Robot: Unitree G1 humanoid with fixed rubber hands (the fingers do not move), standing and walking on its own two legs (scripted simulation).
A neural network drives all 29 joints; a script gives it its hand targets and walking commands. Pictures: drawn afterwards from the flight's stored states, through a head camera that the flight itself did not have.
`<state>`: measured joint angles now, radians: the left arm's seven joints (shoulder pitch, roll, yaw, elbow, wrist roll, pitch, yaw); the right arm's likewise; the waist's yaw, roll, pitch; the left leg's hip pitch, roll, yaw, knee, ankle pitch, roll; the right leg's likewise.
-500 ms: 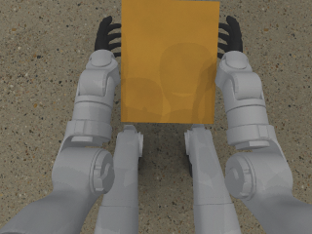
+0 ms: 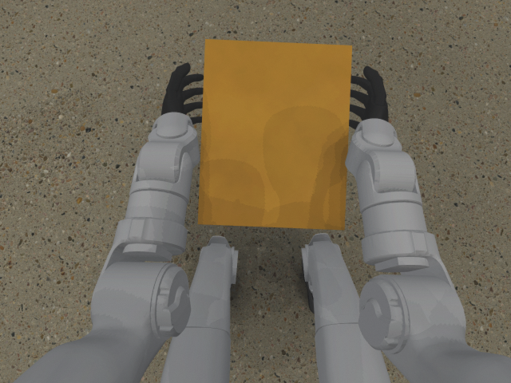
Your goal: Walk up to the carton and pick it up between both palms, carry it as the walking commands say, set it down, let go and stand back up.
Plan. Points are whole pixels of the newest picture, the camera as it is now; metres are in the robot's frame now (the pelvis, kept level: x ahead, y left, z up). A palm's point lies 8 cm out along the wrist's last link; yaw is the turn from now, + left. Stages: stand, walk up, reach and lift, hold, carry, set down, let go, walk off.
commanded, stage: reach and lift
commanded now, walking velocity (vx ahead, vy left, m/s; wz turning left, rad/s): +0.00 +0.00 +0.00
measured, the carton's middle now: (271, 145) +0.45 -0.01 -0.11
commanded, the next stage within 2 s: none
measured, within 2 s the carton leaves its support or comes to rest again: neither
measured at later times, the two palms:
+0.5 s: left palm (160, 104) +0.44 +0.12 +0.06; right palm (400, 110) +0.42 -0.15 +0.06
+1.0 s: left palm (114, 48) +0.44 +0.13 +0.16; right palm (456, 68) +0.41 -0.15 +0.16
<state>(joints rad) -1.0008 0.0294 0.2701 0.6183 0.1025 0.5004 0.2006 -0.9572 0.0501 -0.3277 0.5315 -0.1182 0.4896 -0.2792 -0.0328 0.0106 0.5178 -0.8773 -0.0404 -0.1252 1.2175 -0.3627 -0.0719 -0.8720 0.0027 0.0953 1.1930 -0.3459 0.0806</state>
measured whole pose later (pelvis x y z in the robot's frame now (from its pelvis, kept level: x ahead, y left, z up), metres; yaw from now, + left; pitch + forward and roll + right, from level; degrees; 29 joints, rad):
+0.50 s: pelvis +0.01 +0.00 +0.06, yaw -1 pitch -3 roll +0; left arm -0.88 0.00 0.26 0.63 0.13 0.52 0.19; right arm -0.84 0.11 -0.33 0.53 -0.15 0.51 -0.28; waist -0.02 0.00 0.43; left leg -0.60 -0.02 -0.11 0.89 -0.25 -0.06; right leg -0.61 0.00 0.11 0.88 -0.23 0.07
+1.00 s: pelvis +0.11 -0.01 +0.10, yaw -1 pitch -6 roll +0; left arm -0.56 -0.10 0.33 0.71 0.28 0.66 0.12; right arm -0.48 0.20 -0.40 0.60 -0.30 0.65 -0.10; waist -0.03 -0.02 -0.05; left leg -0.22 0.00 -0.10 0.61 -0.29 -0.05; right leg -0.23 -0.02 0.10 0.61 -0.27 0.06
